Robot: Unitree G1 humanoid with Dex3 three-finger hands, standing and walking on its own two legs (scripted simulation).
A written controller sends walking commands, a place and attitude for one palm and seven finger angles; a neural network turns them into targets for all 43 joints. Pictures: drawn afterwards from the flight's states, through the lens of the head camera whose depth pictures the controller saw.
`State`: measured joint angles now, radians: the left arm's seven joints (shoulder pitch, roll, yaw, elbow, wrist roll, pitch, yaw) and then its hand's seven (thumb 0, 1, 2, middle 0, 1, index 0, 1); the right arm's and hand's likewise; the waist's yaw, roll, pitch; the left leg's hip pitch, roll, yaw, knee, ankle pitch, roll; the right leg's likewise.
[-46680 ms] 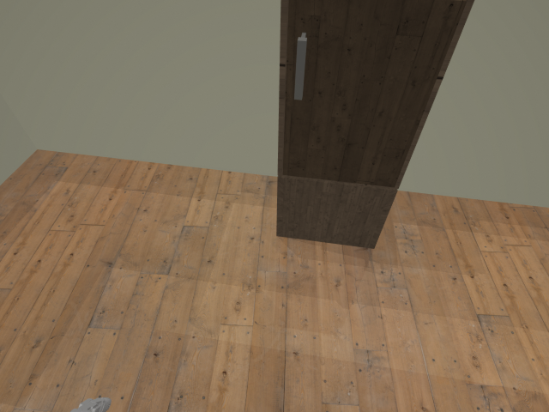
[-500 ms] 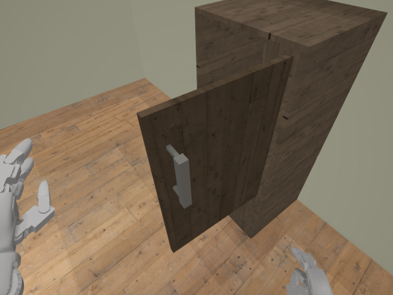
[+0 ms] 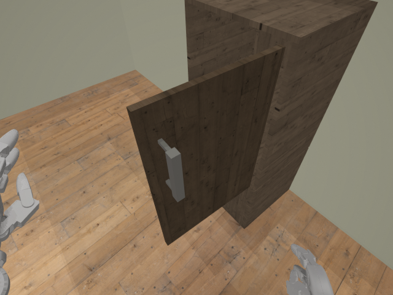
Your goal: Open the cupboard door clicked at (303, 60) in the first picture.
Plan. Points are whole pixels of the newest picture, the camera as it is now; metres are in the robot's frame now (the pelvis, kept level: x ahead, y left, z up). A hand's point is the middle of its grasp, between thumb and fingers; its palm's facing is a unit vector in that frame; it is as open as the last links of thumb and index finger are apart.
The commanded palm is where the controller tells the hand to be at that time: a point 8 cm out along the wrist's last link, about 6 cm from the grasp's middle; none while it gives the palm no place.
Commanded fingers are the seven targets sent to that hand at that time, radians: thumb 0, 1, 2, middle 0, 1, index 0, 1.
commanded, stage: step back with the hand held close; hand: left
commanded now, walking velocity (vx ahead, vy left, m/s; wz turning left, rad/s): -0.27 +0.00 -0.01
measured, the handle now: (171, 171) +0.36 +0.10 +0.06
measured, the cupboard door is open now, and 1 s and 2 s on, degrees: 88 88 88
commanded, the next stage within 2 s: stop stepping back and stand still in 1.14 s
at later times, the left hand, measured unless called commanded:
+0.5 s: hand (4, 250) +0.14 +0.28 +0.15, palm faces +0.43 -0.75 -0.50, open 7.4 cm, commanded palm +0.08 +0.32 +0.17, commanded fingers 0.00 0.90 0.90 -0.20 -0.30 -0.20 -0.30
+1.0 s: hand out of the picture +0.08 +0.25 +0.15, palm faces +0.31 -0.81 -0.50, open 7.4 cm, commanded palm +0.00 +0.30 +0.17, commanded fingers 0.00 0.90 0.90 -0.20 -0.30 -0.20 -0.30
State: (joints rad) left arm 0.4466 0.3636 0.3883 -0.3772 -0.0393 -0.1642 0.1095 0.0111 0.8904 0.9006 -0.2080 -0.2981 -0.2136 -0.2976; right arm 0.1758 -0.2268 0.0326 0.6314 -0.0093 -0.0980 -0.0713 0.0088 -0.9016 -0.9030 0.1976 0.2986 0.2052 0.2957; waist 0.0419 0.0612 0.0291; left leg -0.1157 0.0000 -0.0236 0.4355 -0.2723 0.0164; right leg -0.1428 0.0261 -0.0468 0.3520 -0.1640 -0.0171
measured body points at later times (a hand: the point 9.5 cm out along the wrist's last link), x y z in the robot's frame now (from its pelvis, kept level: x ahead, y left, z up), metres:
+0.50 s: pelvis -0.07 +0.02 -0.02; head -0.05 +0.03 +0.43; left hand +0.11 +0.32 +0.18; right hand +0.11 -0.21 -0.09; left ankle -0.02 +0.11 -0.74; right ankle +0.02 -0.11 -0.74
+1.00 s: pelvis -0.15 +0.00 -0.01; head -0.10 +0.01 +0.44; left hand +0.05 +0.29 +0.18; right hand +0.04 -0.22 -0.09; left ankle -0.02 +0.11 -0.74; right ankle -0.25 -0.10 -0.75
